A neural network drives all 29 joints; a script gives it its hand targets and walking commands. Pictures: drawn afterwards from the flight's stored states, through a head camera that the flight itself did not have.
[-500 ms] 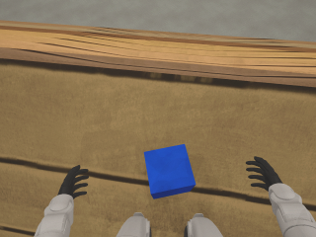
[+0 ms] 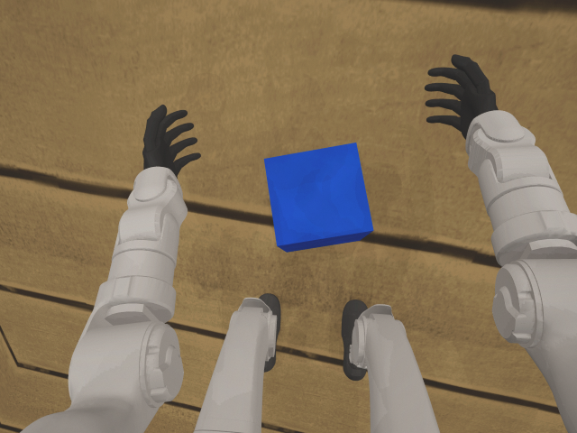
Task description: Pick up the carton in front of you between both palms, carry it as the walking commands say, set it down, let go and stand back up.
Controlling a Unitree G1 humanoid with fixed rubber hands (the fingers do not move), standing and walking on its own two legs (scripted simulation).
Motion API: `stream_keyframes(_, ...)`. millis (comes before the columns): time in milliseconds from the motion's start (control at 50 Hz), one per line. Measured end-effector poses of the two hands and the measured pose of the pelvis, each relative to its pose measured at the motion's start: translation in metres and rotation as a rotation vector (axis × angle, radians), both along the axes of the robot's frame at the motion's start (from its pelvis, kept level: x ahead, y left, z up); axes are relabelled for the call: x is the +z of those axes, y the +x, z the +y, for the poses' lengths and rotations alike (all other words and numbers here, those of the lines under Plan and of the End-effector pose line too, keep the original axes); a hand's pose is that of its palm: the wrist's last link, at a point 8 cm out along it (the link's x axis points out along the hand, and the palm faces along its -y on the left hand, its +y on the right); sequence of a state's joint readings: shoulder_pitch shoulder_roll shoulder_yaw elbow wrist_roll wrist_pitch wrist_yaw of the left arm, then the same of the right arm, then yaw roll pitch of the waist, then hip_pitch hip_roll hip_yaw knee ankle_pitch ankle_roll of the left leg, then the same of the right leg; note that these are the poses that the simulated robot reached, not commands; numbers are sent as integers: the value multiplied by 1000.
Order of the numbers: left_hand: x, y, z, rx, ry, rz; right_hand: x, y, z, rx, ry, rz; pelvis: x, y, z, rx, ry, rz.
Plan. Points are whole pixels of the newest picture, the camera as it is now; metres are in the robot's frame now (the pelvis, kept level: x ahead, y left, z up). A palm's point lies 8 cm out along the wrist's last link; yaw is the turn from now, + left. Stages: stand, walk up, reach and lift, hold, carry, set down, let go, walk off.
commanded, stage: reach and lift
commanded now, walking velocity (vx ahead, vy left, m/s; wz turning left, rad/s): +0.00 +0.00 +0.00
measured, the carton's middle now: (317, 204) +0.48 +0.02 -0.52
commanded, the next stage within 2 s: none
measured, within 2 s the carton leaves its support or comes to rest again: leaves its support in 1.78 s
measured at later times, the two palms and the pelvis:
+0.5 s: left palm (215, 194) +0.45 +0.21 -0.30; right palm (410, 170) +0.51 -0.16 -0.31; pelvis +0.02 +0.01 -0.13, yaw +3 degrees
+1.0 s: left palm (227, 201) +0.47 +0.23 -0.44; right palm (386, 187) +0.52 -0.15 -0.47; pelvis -0.04 +0.02 -0.27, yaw +4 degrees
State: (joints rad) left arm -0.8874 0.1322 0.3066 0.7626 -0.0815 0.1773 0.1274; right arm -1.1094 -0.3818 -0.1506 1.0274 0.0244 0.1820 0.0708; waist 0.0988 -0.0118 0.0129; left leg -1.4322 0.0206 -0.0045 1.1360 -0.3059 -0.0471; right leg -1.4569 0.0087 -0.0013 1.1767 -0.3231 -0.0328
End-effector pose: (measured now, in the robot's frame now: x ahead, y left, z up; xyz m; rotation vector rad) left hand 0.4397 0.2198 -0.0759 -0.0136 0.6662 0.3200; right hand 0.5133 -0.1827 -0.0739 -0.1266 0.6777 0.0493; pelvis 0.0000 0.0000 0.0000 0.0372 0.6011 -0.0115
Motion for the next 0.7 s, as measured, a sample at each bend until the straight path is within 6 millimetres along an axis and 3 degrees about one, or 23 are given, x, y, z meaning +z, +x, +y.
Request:
stream_keyframes(100, -15, 19, -13, 4, -12, -9, -15, 19, 11, 18, 13, -1, -13, -4, -1, -4, 5, 54)
stream_keyframes(220, -52, 22, -15, 3, 2, 21, -56, 23, 12, 5, 14, 25, -28, 8, 2, -4, 9, 148)
stream_keyframes(360, -129, 24, -11, -19, 8, 56, -140, 17, 12, -25, 0, 45, -76, 23, 7, 4, 16, 263)
stream_keyframes(500, -221, 12, -6, -19, 0, 73, -238, 0, 19, -32, -6, 48, -135, 20, 13, 23, 20, 312)
stream_keyframes(580, -254, 8, -2, -16, -9, 52, -268, -2, 21, -28, -8, 24, -168, 10, 16, 31, 16, 283)
stream_keyframes(700, -293, 9, -4, -24, -31, 41, -295, 0, 15, -47, -20, 14, -210, -12, 18, 35, 10, 206)
